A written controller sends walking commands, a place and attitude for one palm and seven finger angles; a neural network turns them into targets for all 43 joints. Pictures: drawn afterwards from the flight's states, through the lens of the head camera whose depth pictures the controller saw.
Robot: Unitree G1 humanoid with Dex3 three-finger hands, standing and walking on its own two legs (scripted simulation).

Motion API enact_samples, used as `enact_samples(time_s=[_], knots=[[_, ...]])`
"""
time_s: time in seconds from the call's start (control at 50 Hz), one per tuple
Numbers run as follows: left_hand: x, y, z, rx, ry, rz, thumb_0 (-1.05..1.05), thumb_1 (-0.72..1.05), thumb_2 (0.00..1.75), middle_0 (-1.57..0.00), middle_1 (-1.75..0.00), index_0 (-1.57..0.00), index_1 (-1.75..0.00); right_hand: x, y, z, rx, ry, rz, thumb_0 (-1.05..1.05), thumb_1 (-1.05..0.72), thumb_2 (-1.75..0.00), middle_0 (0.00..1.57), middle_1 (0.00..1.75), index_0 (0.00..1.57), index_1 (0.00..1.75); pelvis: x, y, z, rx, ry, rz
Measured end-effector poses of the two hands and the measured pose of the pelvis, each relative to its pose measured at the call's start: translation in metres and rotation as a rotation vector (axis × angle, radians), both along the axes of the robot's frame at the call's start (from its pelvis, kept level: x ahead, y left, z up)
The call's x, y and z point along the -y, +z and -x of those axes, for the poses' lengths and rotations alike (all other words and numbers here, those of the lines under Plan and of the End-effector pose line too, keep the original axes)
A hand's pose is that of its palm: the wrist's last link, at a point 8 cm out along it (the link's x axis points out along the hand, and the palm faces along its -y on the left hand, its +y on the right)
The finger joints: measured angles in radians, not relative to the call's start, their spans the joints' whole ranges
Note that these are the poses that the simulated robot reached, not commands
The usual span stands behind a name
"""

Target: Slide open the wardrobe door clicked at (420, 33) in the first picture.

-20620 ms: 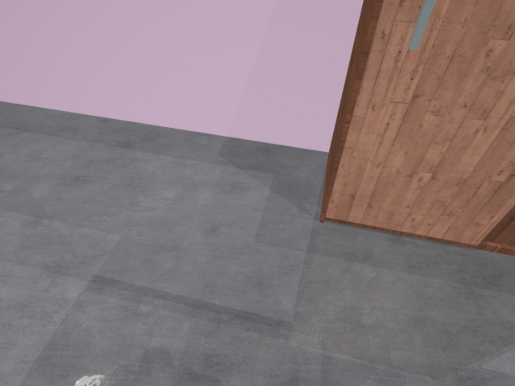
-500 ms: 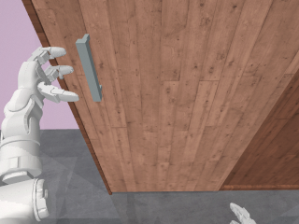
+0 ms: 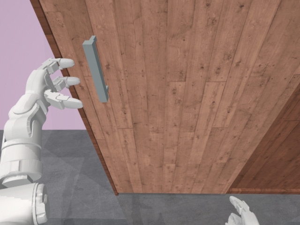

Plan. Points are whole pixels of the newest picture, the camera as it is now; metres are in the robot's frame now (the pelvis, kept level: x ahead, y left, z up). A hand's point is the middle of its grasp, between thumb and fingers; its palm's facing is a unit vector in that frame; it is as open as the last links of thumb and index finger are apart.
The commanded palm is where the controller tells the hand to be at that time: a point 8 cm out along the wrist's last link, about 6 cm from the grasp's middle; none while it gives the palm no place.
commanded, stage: move the hooked fingers beside the handle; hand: left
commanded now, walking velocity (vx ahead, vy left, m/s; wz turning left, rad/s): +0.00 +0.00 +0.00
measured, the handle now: (99, 70) +0.46 +0.16 +0.21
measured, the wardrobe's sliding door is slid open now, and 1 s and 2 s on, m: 0.00 0.00 0.00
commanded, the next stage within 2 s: feel for the door with the fingertips in 1.76 s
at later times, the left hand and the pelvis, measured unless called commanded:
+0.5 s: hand (69, 81) +0.39 +0.22 +0.22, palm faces +0.08 -1.00 -0.01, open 13.9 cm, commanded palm +0.36 +0.27 +0.22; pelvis +0.00 -0.01 +0.00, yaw +0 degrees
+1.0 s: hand (74, 83) +0.40 +0.22 +0.21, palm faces +0.07 -1.00 -0.03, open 13.9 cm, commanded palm +0.37 +0.27 +0.21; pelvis +0.01 -0.01 +0.00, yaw -1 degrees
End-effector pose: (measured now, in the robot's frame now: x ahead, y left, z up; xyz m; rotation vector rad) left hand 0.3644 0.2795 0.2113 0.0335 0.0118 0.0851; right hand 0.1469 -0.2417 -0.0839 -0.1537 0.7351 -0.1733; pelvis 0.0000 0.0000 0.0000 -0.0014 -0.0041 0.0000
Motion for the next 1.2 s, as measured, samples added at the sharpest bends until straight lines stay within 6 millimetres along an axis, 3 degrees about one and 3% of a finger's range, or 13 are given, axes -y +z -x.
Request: enact_samples(time_s=[0.18, 0.36, 0.46, 0.54, 0.7, 0.88, 1.06, 1.2], knots=[[0.016, 0.013, -0.002, 0.098, -0.036, 0.018, -0.01, -0.5, 0.3, -0.3, -1.2, -0.3, -1.2, 0.004, -0.003, 0.008, -0.034, 0.006, 0.02, 0.01, -0.91, -0.9, 0.2, 0.3, 0.2, 0.3, 0.002, 0.0, 0.001, 0.007, 0.006, -0.001], [0.013, -0.001, -0.008, 0.005, -0.014, 0.014, -0.01, -0.5, 0.3, -0.3, -1.2, -0.3, -1.2, 0.012, -0.007, 0.021, -0.056, -0.034, 0.008, 0.01, -0.91, -0.9, 0.2, 0.3, 0.2, 0.3, 0.004, 0.0, 0.0, -0.002, -0.006, -0.003], [0.012, 0.008, -0.001, 0.09, -0.011, 0.012, -0.01, -0.5, 0.3, -0.3, -1.2, -0.3, -1.2, 0.016, -0.007, 0.025, -0.066, -0.034, 0.019, 0.01, -0.91, -0.9, 0.2, 0.3, 0.2, 0.3, 0.007, 0.001, -0.001, 0.006, -0.008, -0.003], [0.007, 0.013, -0.001, 0.086, -0.009, 0.013, -0.01, -0.5, 0.3, -0.3, -1.2, -0.31, -1.2, 0.018, -0.007, 0.023, -0.064, -0.033, 0.021, 0.01, -0.91, -0.9, 0.2, 0.3, 0.2, 0.3, 0.008, 0.0, -0.002, 0.007, -0.006, -0.002], [0.014, -0.004, -0.006, -0.002, -0.034, 0.012, -0.01, -0.5, 0.3, -0.3, -1.2, -0.3, -1.2, 0.018, -0.008, 0.016, -0.057, -0.024, 0.023, 0.01, -0.91, -0.9, 0.2, 0.3, 0.2, 0.3, 0.007, 0.0, 0.001, -0.006, 0.004, -0.001], [0.019, 0.015, -0.016, 0.084, -0.026, 0.021, -0.01, -0.5, 0.3, -0.3, -1.2, -0.31, -1.2, 0.013, -0.004, 0.012, -0.04, -0.021, 0.01, 0.01, -0.91, -0.9, 0.2, 0.3, 0.2, 0.3, 0.008, 0.0, -0.003, -0.006, -0.007, -0.003], [0.013, -0.005, -0.008, 0.014, -0.023, 0.01, -0.01, -0.49, 0.3, -0.3, -1.2, -0.3, -1.2, 0.014, -0.008, 0.012, -0.064, -0.026, 0.006, 0.01, -0.91, -0.9, 0.2, 0.3, 0.2, 0.3, 0.006, 0.0, -0.007, -0.009, -0.008, -0.004], [0.014, 0.012, -0.006, 0.1, -0.023, 0.01, -0.01, -0.5, 0.3, -0.3, -1.2, -0.3, -1.2, 0.011, -0.004, 0.005, -0.052, -0.007, 0.02, 0.01, -0.91, -0.9, 0.2, 0.3, 0.2, 0.3, 0.007, 0.0, -0.006, 0.0, -0.002, -0.002]])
